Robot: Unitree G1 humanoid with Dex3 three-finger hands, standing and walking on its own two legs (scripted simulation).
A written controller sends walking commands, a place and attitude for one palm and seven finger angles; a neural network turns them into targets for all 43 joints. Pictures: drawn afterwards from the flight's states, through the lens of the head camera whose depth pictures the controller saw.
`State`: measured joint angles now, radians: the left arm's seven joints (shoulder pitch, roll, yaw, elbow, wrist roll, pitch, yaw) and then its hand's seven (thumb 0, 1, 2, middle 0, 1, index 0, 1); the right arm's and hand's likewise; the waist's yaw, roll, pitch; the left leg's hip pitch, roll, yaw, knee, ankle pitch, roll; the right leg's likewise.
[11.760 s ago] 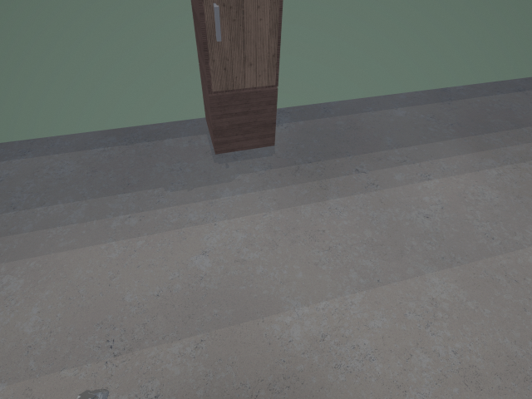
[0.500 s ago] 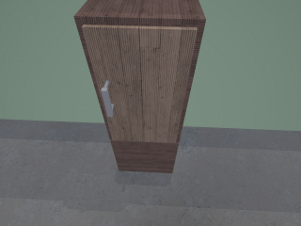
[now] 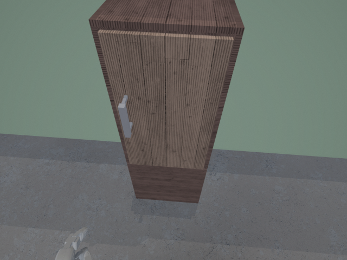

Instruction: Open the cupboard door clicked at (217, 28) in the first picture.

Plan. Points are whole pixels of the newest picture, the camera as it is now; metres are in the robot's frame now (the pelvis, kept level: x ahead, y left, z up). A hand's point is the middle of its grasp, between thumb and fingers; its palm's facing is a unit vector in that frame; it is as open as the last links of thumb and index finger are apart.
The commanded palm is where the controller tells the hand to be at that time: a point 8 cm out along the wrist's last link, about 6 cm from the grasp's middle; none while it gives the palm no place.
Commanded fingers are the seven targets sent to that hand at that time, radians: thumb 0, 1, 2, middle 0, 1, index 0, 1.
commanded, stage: raise the hand with hooked fingers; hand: left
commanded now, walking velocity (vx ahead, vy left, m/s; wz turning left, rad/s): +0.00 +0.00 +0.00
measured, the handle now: (126, 117) +0.53 +0.19 -0.01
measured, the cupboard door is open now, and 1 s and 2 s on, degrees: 0 0 0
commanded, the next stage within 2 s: move the hooked fingers beside the handle in 1.98 s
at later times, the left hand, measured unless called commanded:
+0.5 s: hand (88, 250) +0.15 +0.20 -0.03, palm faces +0.01 -1.00 -0.08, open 9.8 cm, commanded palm +0.13 +0.26 -0.04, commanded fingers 0.00 0.15 0.58 -0.25 -0.78 -0.25 -0.78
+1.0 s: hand (76, 227) +0.20 +0.24 -0.03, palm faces -0.05 -1.00 -0.04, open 12.7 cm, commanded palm +0.18 +0.30 -0.01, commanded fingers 0.00 -0.43 0.33 -0.29 -1.15 -0.29 -1.15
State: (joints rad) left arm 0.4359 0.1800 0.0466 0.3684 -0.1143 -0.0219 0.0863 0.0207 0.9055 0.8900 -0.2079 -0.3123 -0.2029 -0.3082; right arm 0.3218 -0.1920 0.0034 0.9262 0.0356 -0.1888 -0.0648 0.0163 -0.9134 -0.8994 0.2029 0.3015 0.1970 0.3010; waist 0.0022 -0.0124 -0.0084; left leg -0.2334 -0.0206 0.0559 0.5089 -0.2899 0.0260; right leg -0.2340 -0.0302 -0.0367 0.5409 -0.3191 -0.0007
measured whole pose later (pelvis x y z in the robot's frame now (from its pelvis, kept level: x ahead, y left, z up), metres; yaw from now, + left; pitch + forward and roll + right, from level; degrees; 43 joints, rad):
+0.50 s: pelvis -0.05 -0.03 -0.10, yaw +2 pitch +14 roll -3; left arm 0.32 0.27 0.26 0.06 -0.34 -0.54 -0.44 0.01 0.38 0.68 -0.24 -0.64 -0.23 -0.63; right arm 0.14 -0.23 0.00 0.58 0.02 -0.26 -0.06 0.01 -0.90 -0.90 0.20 0.30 0.20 0.30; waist 0.05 0.01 -0.12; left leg -0.96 0.04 -0.07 1.26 -0.54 -0.02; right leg -0.89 0.01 -0.15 1.20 -0.55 -0.06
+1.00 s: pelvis -0.05 +0.00 -0.07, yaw +0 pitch +13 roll -3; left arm 0.21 0.34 0.30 0.19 -0.34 -0.36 -0.43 0.00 -0.20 0.43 -0.28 -1.01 -0.28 -1.01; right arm 0.27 -0.27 0.00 0.57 0.05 -0.24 -0.08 0.02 -0.90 -0.90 0.20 0.30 0.20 0.30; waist -0.03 0.00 -0.11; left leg -0.85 0.02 0.01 1.09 -0.47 0.04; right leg -0.80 -0.01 -0.08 1.04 -0.46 -0.01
